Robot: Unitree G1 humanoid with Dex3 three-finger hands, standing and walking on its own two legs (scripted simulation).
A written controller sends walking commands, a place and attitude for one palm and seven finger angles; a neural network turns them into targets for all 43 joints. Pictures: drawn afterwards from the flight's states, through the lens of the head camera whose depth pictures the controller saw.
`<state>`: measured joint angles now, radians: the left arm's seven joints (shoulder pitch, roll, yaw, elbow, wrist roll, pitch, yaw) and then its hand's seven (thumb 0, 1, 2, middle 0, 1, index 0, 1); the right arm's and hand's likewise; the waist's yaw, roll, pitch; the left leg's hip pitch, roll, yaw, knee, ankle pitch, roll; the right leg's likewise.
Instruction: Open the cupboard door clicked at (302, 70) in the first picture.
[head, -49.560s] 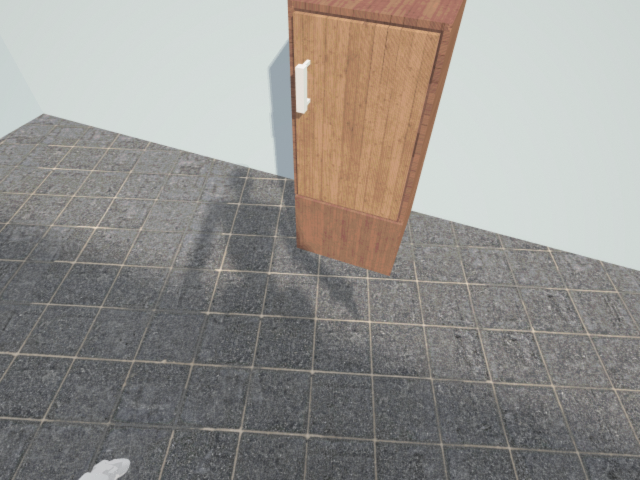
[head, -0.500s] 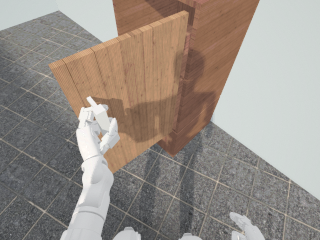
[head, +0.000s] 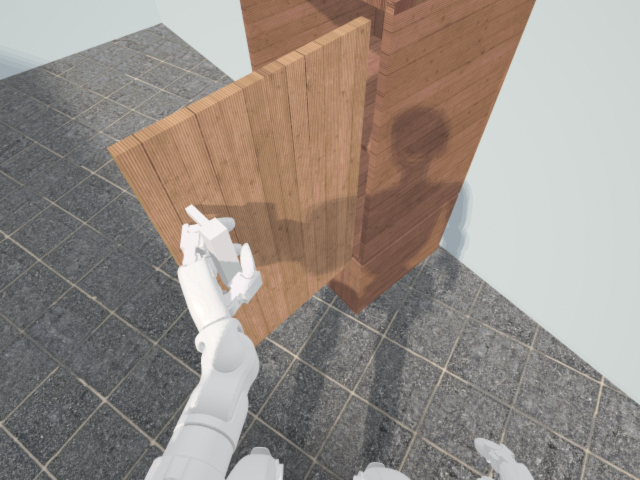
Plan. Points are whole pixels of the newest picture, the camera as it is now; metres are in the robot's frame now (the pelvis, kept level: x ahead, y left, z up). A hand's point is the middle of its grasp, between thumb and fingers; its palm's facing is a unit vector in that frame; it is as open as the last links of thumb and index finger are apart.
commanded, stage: open thumb and fingers to let go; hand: left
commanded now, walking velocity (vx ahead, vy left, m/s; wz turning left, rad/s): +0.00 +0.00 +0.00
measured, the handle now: (215, 248) +0.40 +0.14 +0.05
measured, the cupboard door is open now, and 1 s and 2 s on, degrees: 95 97 97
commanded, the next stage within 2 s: slide the hand sideways off the handle in 0.66 s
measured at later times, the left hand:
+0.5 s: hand (239, 274) +0.36 +0.11 +0.04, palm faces +0.39 -0.92 +0.02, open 14.0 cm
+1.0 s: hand (236, 306) +0.32 +0.11 +0.05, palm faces -0.13 -0.99 -0.01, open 16.2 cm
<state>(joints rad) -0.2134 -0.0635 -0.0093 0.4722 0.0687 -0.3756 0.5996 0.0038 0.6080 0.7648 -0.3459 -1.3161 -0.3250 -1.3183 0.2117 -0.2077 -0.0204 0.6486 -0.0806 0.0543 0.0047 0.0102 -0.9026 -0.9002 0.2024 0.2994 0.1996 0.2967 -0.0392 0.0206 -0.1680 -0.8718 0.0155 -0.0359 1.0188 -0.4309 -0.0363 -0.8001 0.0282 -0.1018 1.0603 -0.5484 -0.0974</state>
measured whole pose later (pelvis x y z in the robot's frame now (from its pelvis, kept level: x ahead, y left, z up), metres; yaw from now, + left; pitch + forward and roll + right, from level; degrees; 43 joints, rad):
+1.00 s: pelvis -0.02 +0.06 +0.00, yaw -2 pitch +13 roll -2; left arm -0.19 0.07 -0.16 0.47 -0.08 -0.43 0.12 -0.01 -0.50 0.30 -0.20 -0.37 -0.15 -0.36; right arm 0.25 -0.22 0.00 0.60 -0.01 0.03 0.00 0.01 -0.90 -0.90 0.20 0.30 0.20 0.30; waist -0.04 0.05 -0.13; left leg -0.86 0.01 0.00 1.07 -0.44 0.03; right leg -0.76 0.02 -0.07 1.05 -0.51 -0.02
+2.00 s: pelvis +0.00 +0.03 -0.01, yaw -1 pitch +15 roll -1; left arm 0.35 0.17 0.03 0.00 -0.20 -0.43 -0.11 -0.01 -0.50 0.30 -0.15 -0.30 -0.15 -0.30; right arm 0.22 -0.23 0.00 0.49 0.01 -0.03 -0.04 0.01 -0.90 -0.90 0.20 0.30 0.20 0.30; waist 0.00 0.03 -0.15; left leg -0.89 0.02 -0.03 1.12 -0.48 -0.01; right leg -0.80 0.03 -0.09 1.11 -0.57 -0.06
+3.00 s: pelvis +0.02 +0.06 +0.06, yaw -2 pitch -1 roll -1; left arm 0.51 0.33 0.20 -0.37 -0.05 -0.04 0.14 0.00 0.15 0.58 -0.18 -0.30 -0.18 -0.30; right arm 0.24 -0.22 0.07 0.56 0.02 -0.08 -0.12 0.01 -0.90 -0.90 0.21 0.30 0.20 0.30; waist 0.04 0.06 -0.05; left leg -0.28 -0.01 0.01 0.60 -0.30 0.03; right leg -0.19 0.01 -0.04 0.56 -0.35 -0.01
